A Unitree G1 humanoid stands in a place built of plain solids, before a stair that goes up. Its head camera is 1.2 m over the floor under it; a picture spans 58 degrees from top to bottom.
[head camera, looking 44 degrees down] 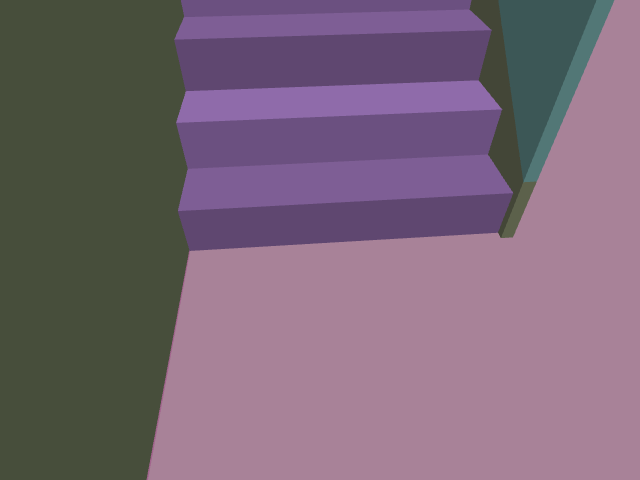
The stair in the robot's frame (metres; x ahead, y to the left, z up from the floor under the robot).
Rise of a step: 0.20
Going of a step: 0.26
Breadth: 1.24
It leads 5 degrees to the left of straight ahead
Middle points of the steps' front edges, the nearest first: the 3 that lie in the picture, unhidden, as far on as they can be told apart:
1.23 -0.11 0.20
1.49 -0.09 0.41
1.75 -0.06 0.61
